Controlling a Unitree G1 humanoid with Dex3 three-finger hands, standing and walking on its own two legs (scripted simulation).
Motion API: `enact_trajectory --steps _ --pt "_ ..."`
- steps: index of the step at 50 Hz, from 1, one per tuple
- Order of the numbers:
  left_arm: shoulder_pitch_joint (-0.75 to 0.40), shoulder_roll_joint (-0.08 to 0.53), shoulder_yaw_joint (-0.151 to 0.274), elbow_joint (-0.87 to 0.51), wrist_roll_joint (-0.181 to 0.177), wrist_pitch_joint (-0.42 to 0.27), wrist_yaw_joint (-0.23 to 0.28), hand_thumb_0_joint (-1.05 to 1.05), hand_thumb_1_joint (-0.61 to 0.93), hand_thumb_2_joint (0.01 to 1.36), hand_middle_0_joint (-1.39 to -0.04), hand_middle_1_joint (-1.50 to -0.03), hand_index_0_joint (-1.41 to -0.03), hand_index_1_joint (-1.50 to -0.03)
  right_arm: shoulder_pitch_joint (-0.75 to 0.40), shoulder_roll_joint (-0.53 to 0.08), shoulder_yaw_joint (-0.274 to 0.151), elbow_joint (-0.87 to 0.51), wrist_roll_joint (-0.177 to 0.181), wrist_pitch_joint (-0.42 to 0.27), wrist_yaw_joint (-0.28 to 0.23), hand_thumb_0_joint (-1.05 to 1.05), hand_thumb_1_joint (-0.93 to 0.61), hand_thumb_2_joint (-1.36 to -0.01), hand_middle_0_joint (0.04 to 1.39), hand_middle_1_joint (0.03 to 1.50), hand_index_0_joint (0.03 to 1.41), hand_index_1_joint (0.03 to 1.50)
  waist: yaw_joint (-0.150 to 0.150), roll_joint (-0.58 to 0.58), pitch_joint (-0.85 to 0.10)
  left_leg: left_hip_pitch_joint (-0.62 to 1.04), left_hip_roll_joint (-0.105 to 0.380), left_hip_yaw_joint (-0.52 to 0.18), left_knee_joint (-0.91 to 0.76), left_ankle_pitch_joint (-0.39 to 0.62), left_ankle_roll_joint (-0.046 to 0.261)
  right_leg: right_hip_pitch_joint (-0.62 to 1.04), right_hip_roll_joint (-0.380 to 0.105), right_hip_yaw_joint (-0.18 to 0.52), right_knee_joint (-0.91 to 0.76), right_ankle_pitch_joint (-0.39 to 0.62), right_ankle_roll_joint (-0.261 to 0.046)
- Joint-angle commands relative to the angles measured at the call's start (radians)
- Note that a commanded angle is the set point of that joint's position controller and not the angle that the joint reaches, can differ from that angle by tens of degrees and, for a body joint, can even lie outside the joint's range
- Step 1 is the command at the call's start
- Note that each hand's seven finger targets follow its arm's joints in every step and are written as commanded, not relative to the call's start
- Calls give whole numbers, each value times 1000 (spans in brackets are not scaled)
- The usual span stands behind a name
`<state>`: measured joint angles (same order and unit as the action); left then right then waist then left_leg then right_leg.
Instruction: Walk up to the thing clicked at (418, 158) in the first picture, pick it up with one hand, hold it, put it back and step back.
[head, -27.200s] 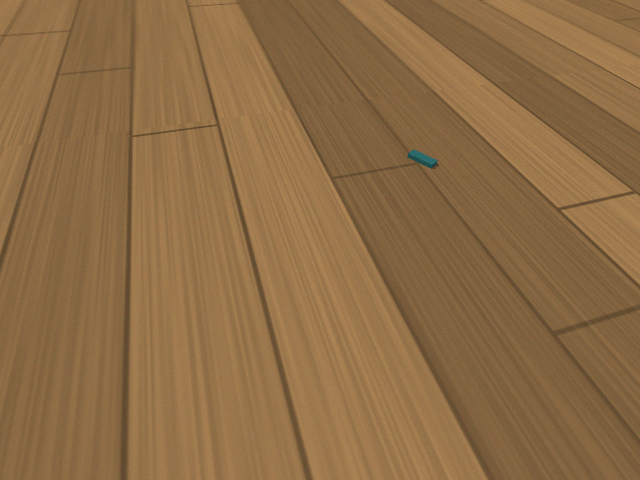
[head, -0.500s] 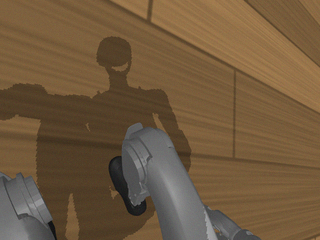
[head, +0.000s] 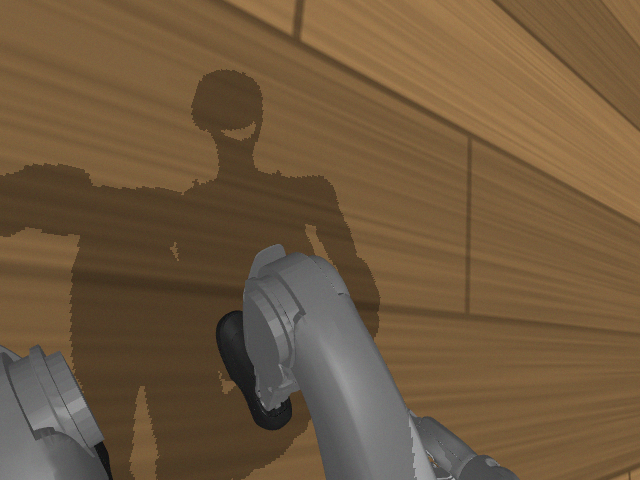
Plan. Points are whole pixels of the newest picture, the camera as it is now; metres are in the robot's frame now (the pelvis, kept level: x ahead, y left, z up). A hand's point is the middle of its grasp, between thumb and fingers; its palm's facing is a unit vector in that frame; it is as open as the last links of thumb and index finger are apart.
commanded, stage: close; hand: left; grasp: from above
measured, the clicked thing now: out of the picture +0.46 +0.34 -0.30
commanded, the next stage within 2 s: settle in 0.44 s
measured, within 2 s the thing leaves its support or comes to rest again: leaves its support in 0.86 s
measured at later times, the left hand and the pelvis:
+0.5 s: hand out of the picture +0.45 +0.34 -0.26, palm faces -0.45 -0.15 -0.88, open 8.5 cm; pelvis +0.00 +0.00 +0.00, yaw +0 degrees
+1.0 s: hand out of the picture +0.46 +0.35 -0.23, palm faces -0.39 -0.13 -0.91, open 8.2 cm; pelvis +0.01 +0.00 +0.01, yaw +1 degrees
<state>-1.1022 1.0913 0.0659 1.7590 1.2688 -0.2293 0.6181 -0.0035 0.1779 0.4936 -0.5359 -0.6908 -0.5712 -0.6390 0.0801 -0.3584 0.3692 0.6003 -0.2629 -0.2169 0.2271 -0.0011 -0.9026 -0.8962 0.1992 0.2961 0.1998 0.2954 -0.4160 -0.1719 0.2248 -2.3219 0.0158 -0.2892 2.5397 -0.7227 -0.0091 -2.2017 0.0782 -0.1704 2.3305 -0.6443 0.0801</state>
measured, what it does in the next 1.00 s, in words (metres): stands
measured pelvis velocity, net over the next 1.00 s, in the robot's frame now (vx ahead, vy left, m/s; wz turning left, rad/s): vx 0.01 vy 0.00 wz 0.01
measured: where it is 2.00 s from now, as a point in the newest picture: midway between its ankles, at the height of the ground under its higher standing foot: (186, 439)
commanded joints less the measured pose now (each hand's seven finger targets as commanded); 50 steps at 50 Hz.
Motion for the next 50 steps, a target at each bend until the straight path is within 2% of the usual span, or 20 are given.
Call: enact_trajectory --steps 1,10,14,18,24,27,28,30,33,35,36,41,42,43,44,45,47,48,49,50 --pt "-191 202 -2 -82 -9 -4 17 0 276 401 -613 -623 -664 -570 190 -345 -92 14 6 5 -13 0 -893 -899 199 300 200 300 -61 572 -615 491 45 87 -285 233 1 361 24 -124 -173 253 -89" --pt "-188 219 19 -104 -12 -10 19 0 453 394 -753 -570 -801 -520 192 -347 -95 11 7 18 -22 0 -890 -898 199 300 199 300 -46 564 -643 486 44 88 -274 246 2 367 25 -127 -176 259 -92" --pt "-174 213 7 -79 -9 -13 15 0 481 359 -780 -534 -827 -484 193 -339 -94 12 3 22 -27 0 -890 -898 199 300 199 300 -53 532 -619 442 39 106 -270 200 12 382 32 -119 -195 234 -88" --pt "-169 186 -4 -71 -8 -13 10 0 551 393 -837 -535 -880 -490 197 -339 -88 13 2 20 -25 0 -891 -898 199 300 199 300 -63 534 -608 462 41 94 -264 240 7 361 27 -127 -178 255 -90" --pt "-177 207 -8 -79 -8 -14 12 0 691 386 -949 -519 -993 -473 170 -341 -88 3 3 23 -36 0 -893 -899 199 300 199 300 -52 536 -592 451 42 91 -281 169 5 344 26 -124 -185 204 -90" --pt "-183 211 3 -89 -4 -12 15 0 705 381 -963 -501 -1005 -457 182 -340 -90 9 0 23 -34 0 -892 -899 199 300 199 300 -48 559 -615 478 43 85 -286 205 1 345 26 -128 -175 229 -91" --pt "-177 209 -1 -84 -2 -10 14 0 625 376 -962 -501 -1005 -460 182 -338 -91 5 1 23 -34 0 -914 -903 200 300 200 300 -51 551 -606 463 41 94 -281 193 5 349 27 -123 -181 224 -90" --pt "-189 201 0 -87 -3 -7 12 0 626 368 -968 -469 -1009 -429 185 -344 -94 8 6 23 -32 0 -909 -902 200 300 200 300 -53 547 -603 464 41 85 -277 214 3 336 22 -128 -173 236 -91" --pt "-183 216 20 -103 -10 2 8 0 641 338 -989 -430 -1027 -393 184 -340 -102 10 5 30 -32 0 -910 -902 200 300 200 300 -35 590 -638 499 43 83 -293 234 -5 334 21 -128 -166 246 -96" --pt "-213 231 28 -147 -9 5 6 0 646 313 -984 -430 -1026 -389 197 -348 -113 8 2 31 -32 0 -910 -902 200 300 200 300 -41 612 -654 502 40 93 -294 224 -2 353 20 -122 -178 244 -96" --pt "-222 251 48 -186 -4 9 7 0 648 314 -993 -416 -1032 -378 203 -348 -120 5 2 32 -31 0 -910 -902 200 300 200 300 -25 630 -702 528 40 97 -297 244 -3 365 21 -118 -175 261 -97" --pt "-226 239 75 -304 1 29 -7 0 724 326 -1062 -384 -1096 -351 223 -342 -154 16 11 29 -22 0 -907 -902 200 300 199 300 -10 681 -777 562 34 123 -265 332 -4 366 21 -109 -172 316 -104" --pt "-192 241 90 -300 -8 34 -11 0 742 328 -1074 -388 -1108 -355 219 -336 -162 19 14 33 -23 0 -908 -902 200 300 199 300 5 691 -800 566 34 130 -274 332 -3 392 22 -101 -180 319 -106" --pt "-228 203 64 -364 -15 31 -22 0 763 318 -1091 -375 -1124 -342 211 -327 -167 9 20 32 -21 0 -909 -903 200 300 199 300 8 701 -805 561 31 131 -277 331 -5 370 19 -101 -178 313 -111" --pt "-205 193 67 -366 -22 37 -33 0 756 298 -1085 -365 -1120 -331 209 -323 -177 14 27 31 -18 0 -909 -902 200 300 199 300 15 698 -806 567 31 132 -278 332 -5 365 17 -100 -181 311 -112" --pt "-167 215 97 -346 -21 47 -39 0 760 315 -1096 -364 -1125 -335 232 -329 -191 29 27 35 -17 0 -910 -903 199 300 199 300 18 688 -797 557 30 137 -283 325 -4 367 17 -96 -183 306 -111" --pt "-164 200 106 -435 -29 50 -65 0 782 327 -1111 -356 -1140 -328 237 -325 -217 26 40 43 -15 0 -905 -901 200 300 199 300 45 723 -870 595 27 140 -294 339 -10 363 12 -89 -183 303 -116" --pt "-179 156 93 -481 -37 55 -80 0 823 328 -1138 -360 -1168 -331 244 -319 -232 28 47 46 -11 0 -905 -901 200 300 199 300 55 744 -879 612 23 138 -298 349 -14 321 5 -89 -175 298 -121" --pt "-195 86 45 -530 -46 57 -99 0 832 314 -1139 -355 -1173 -322 229 -300 -234 18 53 49 -4 0 -902 -900 200 300 199 300 54 779 -913 640 25 139 -312 362 -16 320 6 -89 -174 303 -121" --pt "-174 60 37 -500 -55 66 -114 0 842 287 -1145 -342 -1180 -307 228 -299 -245 28 64 52 -1 0 -905 -901 199 300 199 300 57 742 -891 617 22 137 -313 348 -12 291 4 -89 -172 297 -120"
